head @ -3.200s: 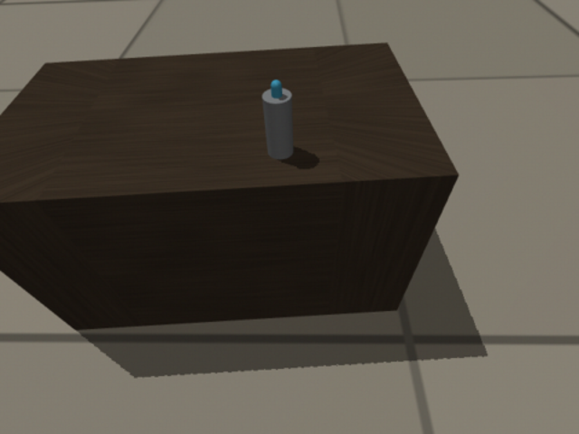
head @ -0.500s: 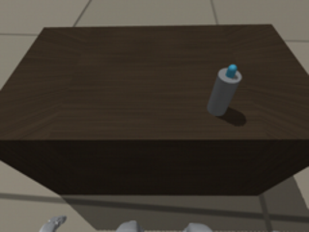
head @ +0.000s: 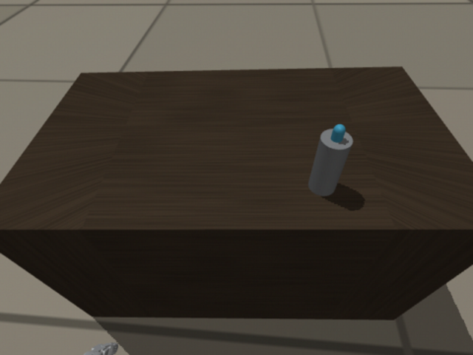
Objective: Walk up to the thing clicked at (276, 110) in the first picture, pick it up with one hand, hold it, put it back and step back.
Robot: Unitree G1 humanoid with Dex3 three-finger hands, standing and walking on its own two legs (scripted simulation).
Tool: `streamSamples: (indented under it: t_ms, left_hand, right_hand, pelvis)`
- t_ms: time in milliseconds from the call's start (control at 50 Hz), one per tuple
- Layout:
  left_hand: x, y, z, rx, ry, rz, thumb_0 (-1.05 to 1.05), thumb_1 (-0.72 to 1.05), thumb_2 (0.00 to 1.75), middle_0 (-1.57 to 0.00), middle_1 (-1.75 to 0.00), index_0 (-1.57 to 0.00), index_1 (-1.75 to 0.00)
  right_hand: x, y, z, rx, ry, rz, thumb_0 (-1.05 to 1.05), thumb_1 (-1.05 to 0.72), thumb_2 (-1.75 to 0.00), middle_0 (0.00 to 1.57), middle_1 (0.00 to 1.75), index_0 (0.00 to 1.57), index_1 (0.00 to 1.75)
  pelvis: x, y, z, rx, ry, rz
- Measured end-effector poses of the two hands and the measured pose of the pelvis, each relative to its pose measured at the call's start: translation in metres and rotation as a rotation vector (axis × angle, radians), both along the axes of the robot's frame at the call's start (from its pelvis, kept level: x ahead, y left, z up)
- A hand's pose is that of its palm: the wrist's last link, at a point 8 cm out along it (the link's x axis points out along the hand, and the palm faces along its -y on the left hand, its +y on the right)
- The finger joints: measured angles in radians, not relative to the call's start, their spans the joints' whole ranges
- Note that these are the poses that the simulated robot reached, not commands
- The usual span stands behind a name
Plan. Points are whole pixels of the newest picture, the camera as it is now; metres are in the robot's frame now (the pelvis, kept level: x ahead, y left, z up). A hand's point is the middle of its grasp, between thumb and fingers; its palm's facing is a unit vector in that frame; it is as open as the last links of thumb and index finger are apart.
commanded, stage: walk up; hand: right
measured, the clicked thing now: (330, 159) +0.51 -0.17 +0.02
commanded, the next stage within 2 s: stand in 0.64 s
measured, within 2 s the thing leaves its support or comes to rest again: neither
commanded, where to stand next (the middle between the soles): +0.08 -0.01 m, yaw +0 degrees
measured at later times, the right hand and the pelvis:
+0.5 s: hand out of the picture +0.11 -0.24 -0.14, palm faces -0.03 +0.94 -0.35, open 7.4 cm; pelvis +0.01 +0.01 +0.01, yaw +0 degrees
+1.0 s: hand out of the picture +0.10 -0.24 -0.15, palm faces -0.02 +0.94 -0.33, open 7.4 cm; pelvis +0.02 +0.01 +0.01, yaw +1 degrees
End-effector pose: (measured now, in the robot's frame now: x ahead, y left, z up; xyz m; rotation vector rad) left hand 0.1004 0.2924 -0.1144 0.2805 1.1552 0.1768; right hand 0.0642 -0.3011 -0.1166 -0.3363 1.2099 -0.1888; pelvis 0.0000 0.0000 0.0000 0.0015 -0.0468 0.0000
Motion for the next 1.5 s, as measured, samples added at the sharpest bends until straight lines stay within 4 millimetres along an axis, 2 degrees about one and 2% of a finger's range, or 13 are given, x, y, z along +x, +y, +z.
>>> streamSamples:
  t_ms: [240, 440, 1060, 1500]
  left_hand:
    - [-0.013, 0.013, -0.001, 0.005, 0.061, 0.031, 0.0, 0.9, 0.9, -0.21, -0.3, -0.2, -0.3]
    - [-0.021, 0.019, -0.003, 0.006, 0.091, 0.049, 0.0, 0.9, 0.9, -0.21, -0.3, -0.2, -0.3]
    - [-0.014, 0.02, 0.004, 0.037, 0.081, 0.018, 0.0, 0.9, 0.9, -0.21, -0.3, -0.2, -0.3]
    - [-0.013, 0.018, 0.003, 0.033, 0.08, 0.018, 0.0, 0.9, 0.9, -0.21, -0.3, -0.2, -0.3]
  right_hand:
    - [0.028, 0.011, 0.008, 0.0, -0.029, 0.01, 0.01, -0.91, -0.9, 0.21, 0.3, 0.2, 0.3]
    - [0.039, 0.018, 0.01, 0.003, -0.033, 0.005, 0.01, -0.91, -0.9, 0.21, 0.3, 0.2, 0.3]
    - [0.026, 0.018, 0.002, 0.026, 0.025, -0.02, 0.01, -0.91, -0.9, 0.21, 0.3, 0.2, 0.3]
    - [0.03, 0.016, 0.004, 0.019, 0.02, -0.015, 0.01, -0.91, -0.9, 0.21, 0.3, 0.2, 0.3]
  pelvis:
    - [0.007, 0.008, 0.005, -0.004, 0.012, 0.002]
    - [0.013, 0.013, 0.007, -0.003, 0.012, 0.004]
    - [0.019, 0.013, 0.008, -0.001, 0.014, 0.009]
    - [0.021, 0.012, 0.008, -0.001, 0.014, 0.009]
